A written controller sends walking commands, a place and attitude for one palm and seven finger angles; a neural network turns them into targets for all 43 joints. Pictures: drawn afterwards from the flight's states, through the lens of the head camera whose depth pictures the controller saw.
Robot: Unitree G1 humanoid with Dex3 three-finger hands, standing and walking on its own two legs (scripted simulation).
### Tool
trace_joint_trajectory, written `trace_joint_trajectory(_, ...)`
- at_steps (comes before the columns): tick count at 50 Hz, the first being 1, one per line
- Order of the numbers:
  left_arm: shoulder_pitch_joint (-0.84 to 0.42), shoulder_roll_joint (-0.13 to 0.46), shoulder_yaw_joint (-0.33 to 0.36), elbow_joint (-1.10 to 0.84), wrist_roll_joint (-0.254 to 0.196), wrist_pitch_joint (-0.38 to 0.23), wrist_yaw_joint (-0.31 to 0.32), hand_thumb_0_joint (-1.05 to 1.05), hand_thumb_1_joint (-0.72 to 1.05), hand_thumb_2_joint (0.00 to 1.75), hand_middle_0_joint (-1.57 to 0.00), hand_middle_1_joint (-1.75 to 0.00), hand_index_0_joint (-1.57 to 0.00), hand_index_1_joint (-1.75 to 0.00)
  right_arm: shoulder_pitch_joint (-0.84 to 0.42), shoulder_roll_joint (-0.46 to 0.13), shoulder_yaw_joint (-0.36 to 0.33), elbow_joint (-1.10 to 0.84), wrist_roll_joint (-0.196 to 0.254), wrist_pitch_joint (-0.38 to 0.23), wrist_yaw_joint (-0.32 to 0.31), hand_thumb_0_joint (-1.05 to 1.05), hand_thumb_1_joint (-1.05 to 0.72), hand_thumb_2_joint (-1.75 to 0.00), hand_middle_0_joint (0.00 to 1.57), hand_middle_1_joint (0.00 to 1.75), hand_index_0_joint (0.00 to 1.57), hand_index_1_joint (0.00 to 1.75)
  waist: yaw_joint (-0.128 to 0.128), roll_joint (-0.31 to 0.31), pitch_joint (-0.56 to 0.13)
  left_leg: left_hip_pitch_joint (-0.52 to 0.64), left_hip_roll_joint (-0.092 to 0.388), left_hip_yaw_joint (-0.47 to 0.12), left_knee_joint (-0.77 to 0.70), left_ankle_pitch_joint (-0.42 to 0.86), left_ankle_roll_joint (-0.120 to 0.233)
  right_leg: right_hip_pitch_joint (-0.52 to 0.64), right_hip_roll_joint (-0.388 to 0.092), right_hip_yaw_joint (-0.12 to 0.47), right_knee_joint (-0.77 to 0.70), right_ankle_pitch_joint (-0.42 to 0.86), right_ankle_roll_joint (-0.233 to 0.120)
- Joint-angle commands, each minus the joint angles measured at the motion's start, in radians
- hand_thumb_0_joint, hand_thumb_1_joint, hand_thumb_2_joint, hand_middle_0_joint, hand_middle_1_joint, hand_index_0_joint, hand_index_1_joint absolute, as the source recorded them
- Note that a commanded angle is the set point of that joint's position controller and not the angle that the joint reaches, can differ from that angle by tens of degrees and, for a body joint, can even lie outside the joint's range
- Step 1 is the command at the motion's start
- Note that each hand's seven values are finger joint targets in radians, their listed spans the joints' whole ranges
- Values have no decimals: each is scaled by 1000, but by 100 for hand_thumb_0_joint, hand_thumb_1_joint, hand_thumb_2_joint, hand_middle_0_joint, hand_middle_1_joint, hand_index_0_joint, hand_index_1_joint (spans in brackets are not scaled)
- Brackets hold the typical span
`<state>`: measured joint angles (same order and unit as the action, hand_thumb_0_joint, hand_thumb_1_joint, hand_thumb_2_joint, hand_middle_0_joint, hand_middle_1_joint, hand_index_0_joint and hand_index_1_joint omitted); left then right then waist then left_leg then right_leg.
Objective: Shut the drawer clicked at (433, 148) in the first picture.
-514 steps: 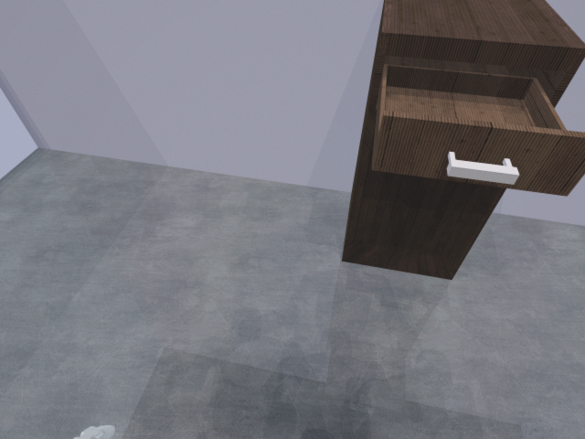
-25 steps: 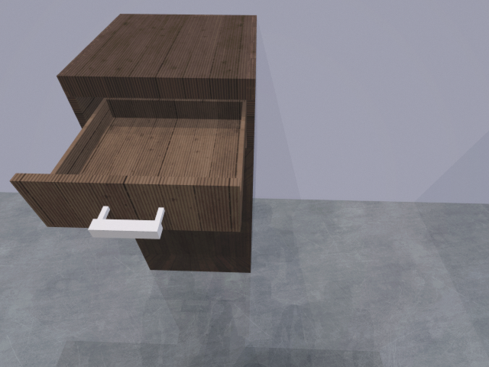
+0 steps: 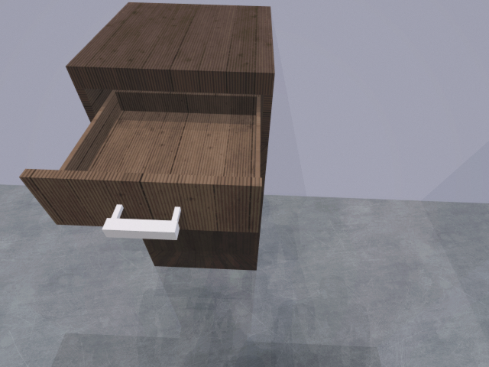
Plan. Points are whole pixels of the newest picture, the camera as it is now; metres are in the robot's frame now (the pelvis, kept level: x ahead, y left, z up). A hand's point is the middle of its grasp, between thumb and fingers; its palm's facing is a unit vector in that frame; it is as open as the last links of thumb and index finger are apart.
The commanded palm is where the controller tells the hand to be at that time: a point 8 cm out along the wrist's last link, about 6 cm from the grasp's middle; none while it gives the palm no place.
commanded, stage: look again from close up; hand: left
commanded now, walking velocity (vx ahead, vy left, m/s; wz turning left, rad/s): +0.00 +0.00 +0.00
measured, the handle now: (145, 219) +0.35 +0.20 +0.04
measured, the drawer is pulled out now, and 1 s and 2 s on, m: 0.28 0.28 0.28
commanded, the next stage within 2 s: raise the hand and make a fist in 0.26 s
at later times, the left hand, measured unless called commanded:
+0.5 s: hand (122, 364) +0.14 +0.21 -0.06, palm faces +0.22 -0.96 -0.19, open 7.3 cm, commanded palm +0.10 +0.25 -0.04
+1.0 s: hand (125, 341) +0.16 +0.18 +0.02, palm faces +0.02 -1.00 -0.08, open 4.8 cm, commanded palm +0.12 +0.24 +0.03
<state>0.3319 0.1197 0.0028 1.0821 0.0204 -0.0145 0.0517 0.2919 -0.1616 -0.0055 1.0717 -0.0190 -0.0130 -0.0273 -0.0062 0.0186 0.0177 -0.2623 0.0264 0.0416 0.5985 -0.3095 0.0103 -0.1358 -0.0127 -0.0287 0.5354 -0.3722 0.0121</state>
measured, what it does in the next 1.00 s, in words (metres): lowers itself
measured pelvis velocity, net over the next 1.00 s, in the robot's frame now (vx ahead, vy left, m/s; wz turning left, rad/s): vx -0.04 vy -0.03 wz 0.05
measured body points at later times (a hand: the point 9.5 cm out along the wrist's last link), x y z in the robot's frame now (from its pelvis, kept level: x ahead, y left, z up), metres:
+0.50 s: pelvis +0.00 +0.01 +0.00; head +0.00 +0.01 +0.45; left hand +0.13 +0.26 -0.05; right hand +0.08 -0.23 -0.12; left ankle +0.01 +0.11 -0.73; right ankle -0.04 -0.11 -0.73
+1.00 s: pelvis -0.04 -0.03 -0.05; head -0.02 -0.03 +0.39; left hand +0.15 +0.24 +0.02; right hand +0.16 -0.25 -0.12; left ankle +0.01 +0.11 -0.73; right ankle -0.04 -0.12 -0.73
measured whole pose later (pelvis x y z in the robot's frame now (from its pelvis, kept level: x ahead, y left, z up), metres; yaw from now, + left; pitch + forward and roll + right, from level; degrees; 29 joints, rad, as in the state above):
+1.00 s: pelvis -0.04 -0.03 -0.05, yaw +3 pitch +8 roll -2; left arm 0.37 0.28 0.22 0.01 -0.30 -0.35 -0.35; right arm 0.22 -0.23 0.02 0.59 0.04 -0.25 -0.08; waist 0.02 0.03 -0.11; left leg -0.73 0.05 -0.05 1.01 -0.42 -0.03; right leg -0.61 0.02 -0.13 0.99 -0.51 -0.06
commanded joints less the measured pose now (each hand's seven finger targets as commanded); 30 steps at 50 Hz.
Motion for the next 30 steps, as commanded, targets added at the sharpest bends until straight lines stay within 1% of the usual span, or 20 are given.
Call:
trace_joint_trajectory(1,64,103,11,-49,0,-3,0,0,90,90,-20,-30,-20,-30,33,-93,-7,-52,4,-16,1,0,-90,-90,20,30,20,30,11,17,107,-24,79,-116,-184,178,41,-93,-52,49,-96,105,-50)
trace_joint_trajectory(3,55,119,9,-53,-3,0,-3,0,90,90,-20,-30,-20,-30,19,-106,-6,-57,4,-13,2,0,-90,-90,20,30,20,30,12,17,103,-19,77,-123,-208,129,43,-93,-52,48,-98,89,-45)
trace_joint_trajectory(4,49,125,8,-57,-3,1,-5,0,90,90,-20,-30,-20,-30,15,-115,-7,-59,4,-13,3,0,-90,-90,20,30,20,30,11,0,98,-12,78,-123,-214,127,43,-92,-52,48,-97,95,-43)
trace_joint_trajectory(6,44,130,8,-61,-1,2,-8,0,90,90,-20,-30,-20,-30,9,-121,-7,-55,6,-15,4,0,-90,-90,20,30,20,30,14,8,95,-8,85,-127,-240,121,46,-82,-55,41,-98,95,-36)
trace_joint_trajectory(7,45,133,8,-60,-3,3,-8,0,90,90,-20,-30,-20,-30,3,-130,-7,-57,4,-16,4,0,-90,-90,20,30,20,30,15,20,70,11,84,-132,-240,141,46,-76,-56,45,-95,110,-36)
trace_joint_trajectory(10,38,153,8,-60,-5,-1,-9,0,90,90,-20,-30,-20,-30,-5,-137,-5,-53,7,-21,3,0,-90,-90,20,30,20,30,16,2,13,69,80,-104,-207,273,44,-51,-70,48,-100,186,-28)
trace_joint_trajectory(17,27,171,7,-48,-7,-2,-8,0,90,90,-20,-30,-20,-30,-20,-138,-1,-26,10,-21,1,0,-90,-90,20,30,20,30,16,-33,8,103,70,-82,-184,369,37,-36,-88,54,-112,273,-23)
trace_joint_trajectory(18,63,167,5,-32,9,-21,29,0,90,90,-20,-30,-20,-30,-48,-164,-11,-87,18,-23,5,0,-90,-90,20,30,20,30,16,-49,39,81,97,-82,-8,602,12,-100,-108,102,-122,509,-13)
trace_joint_trajectory(19,-662,455,222,-1606,-164,-217,35,0,90,90,-22,-32,-22,-32,0,-291,-60,-397,59,-167,-21,0,-90,-90,20,30,20,30,-79,128,-477,369,18,-102,-114,678,-7,-94,-19,-39,-13,551,-41)
trace_joint_trajectory(20,-143,338,149,-1355,-87,-165,63,0,90,90,-24,-34,-24,-34,-75,-188,-16,-354,47,-274,-59,0,-90,-90,20,30,20,30,13,285,-465,527,91,-134,-179,787,-5,-189,15,-47,117,235,-41)
trace_joint_trajectory(21,140,103,14,-1198,-126,-36,92,0,90,90,-26,-37,-26,-37,-98,-148,-33,-341,61,-301,-53,0,-90,-90,20,30,20,30,-14,244,-306,337,57,-111,-203,719,-44,-242,17,-60,164,47,-30)
trace_joint_trajectory(22,96,40,3,-1159,-139,-24,76,0,90,90,-28,-39,-28,-39,-47,-157,-44,-314,62,-298,-42,0,-90,-90,20,30,20,30,-35,116,-149,209,49,-95,-176,592,-33,-279,6,-59,122,33,-23)
trace_joint_trajectory(23,17,82,42,-1200,-149,-68,57,0,90,90,-30,-41,-30,-41,-83,-184,-60,-377,52,-303,-34,0,-90,-90,20,30,20,30,-45,58,-30,81,30,-103,-129,377,-24,-319,9,-77,66,26,-25)
trace_joint_trajectory(24,52,146,134,-1149,-151,-126,32,0,90,90,-32,-43,-32,-43,-93,-202,-70,-399,39,-300,-31,0,-90,-90,20,30,20,30,-39,-18,-30,-14,3,-91,-73,216,-15,-334,14,-91,17,65,-30)
trace_joint_trajectory(25,167,146,181,-1070,-171,-190,-5,0,90,90,-34,-45,-34,-45,-111,-198,-70,-432,29,-294,-30,0,-90,-90,20,30,20,30,-10,-76,-32,-99,-13,-82,-31,143,-15,-347,21,-100,25,74,-32)
trace_joint_trajectory(26,306,145,218,-1002,-179,-252,-51,0,90,90,-36,-47,-36,-47,-131,-193,-78,-461,30,-284,-21,0,-90,-90,20,30,20,30,32,-95,-50,-138,-21,-64,13,164,-14,-344,24,-97,54,106,-39)
trace_joint_trajectory(27,354,114,216,-955,-197,-327,-112,0,90,90,-38,-50,-38,-50,-144,-190,-80,-485,25,-273,-10,0,-90,-90,20,30,20,30,40,-178,-87,-191,-19,-53,71,197,-20,-388,36,-109,134,145,-38)
trace_joint_trajectory(28,376,57,175,-928,-221,-402,-185,0,90,90,-40,-52,-40,-52,-171,-189,-85,-514,22,-266,1,0,-90,-90,20,30,20,30,49,-238,-96,-269,-21,-41,131,176,-22,-440,37,-102,204,156,-34)
trace_joint_trajectory(29,353,67,192,-914,-246,-475,-257,0,90,90,-42,-54,-42,-54,-189,-192,-93,-533,28,-264,13,0,-90,-90,20,30,20,30,51,-233,-107,-339,-25,-34,182,130,-25,-483,31,-85,248,136,-34)
trace_joint_trajectory(30,331,99,213,-932,-270,-543,-330,0,90,90,-44,-56,-44,-56,-200,-198,-97,-563,33,-268,22,0,-90,-90,20,30,20,30,52,-176,-139,-380,-30,-29,224,91,-25,-505,22,-61,280,109,-37)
